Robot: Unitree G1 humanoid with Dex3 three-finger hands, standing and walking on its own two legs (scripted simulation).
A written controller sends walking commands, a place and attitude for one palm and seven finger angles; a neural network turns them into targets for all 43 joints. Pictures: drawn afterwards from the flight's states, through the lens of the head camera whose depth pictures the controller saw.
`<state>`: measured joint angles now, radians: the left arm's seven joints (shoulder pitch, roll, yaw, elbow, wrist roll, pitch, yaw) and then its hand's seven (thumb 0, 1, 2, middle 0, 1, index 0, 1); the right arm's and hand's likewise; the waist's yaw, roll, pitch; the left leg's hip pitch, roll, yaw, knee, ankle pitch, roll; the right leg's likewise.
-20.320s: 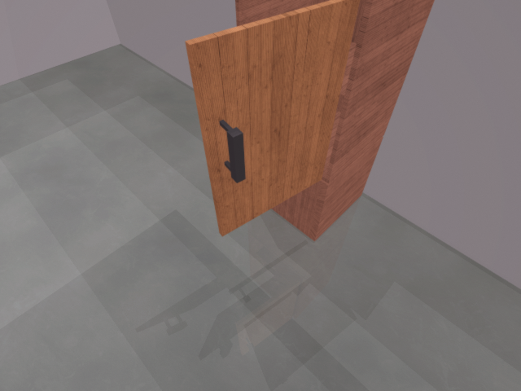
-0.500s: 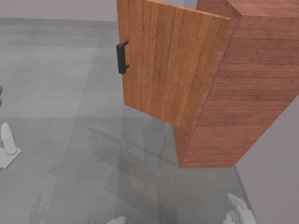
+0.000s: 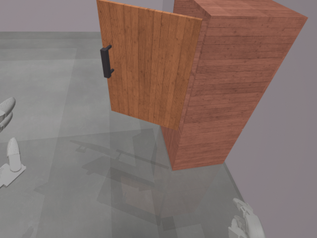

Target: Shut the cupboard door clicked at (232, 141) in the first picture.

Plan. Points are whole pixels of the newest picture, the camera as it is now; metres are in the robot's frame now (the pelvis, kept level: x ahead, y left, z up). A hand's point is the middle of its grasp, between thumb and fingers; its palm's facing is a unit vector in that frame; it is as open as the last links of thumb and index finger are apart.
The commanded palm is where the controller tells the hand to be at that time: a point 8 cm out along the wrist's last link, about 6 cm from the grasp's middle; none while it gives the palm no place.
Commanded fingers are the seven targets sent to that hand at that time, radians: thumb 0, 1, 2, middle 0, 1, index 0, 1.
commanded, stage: stop stepping back and stand still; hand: left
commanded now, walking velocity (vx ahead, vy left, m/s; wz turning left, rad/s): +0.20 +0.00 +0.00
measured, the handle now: (108, 61) +0.85 +0.24 +0.02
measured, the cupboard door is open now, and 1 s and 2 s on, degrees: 60 60 60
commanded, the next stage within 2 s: let the arm hang, fingers relaxed in 1.24 s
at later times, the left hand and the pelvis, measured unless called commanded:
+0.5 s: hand out of the picture +0.13 +0.33 +0.19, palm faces +0.54 -0.78 -0.33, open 7.4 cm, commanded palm +0.07 +0.35 +0.19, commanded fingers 0.00 0.90 0.90 -0.20 -0.30 -0.20 -0.30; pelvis -0.07 +0.05 -0.01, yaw +0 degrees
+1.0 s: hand out of the picture +0.16 +0.29 +0.17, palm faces +0.43 -0.79 -0.44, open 7.4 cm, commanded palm +0.10 +0.33 +0.19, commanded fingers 0.00 0.90 0.90 -0.20 -0.30 -0.20 -0.30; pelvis -0.05 +0.03 +0.00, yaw -1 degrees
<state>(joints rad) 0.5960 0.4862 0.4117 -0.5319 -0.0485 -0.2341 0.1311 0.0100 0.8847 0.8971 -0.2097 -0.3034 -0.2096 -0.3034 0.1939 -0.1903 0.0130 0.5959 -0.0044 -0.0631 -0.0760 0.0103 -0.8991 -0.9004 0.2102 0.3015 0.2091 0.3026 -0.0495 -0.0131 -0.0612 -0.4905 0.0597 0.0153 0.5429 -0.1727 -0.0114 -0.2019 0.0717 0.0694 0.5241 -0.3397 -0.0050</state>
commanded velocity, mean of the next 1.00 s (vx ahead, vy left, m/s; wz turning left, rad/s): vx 0.07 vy -0.04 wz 0.00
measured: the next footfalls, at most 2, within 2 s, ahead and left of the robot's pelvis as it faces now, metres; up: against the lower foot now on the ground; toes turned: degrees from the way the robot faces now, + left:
left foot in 0.48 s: +0.02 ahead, +0.16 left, +0.00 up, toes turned +1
right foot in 0.74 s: -0.04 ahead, -0.05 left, +0.00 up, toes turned -6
